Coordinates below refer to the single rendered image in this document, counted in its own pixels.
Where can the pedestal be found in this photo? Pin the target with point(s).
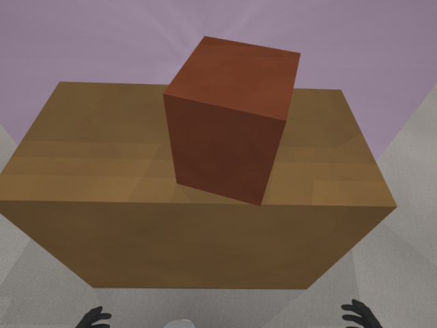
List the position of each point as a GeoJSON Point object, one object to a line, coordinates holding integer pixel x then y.
{"type": "Point", "coordinates": [93, 183]}

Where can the robot left hand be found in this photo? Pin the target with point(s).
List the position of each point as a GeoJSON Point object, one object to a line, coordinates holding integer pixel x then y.
{"type": "Point", "coordinates": [93, 316]}

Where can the carton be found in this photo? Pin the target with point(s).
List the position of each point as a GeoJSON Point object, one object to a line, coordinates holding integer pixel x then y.
{"type": "Point", "coordinates": [226, 111]}

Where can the robot right hand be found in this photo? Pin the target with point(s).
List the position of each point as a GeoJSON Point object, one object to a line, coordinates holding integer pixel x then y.
{"type": "Point", "coordinates": [367, 319]}

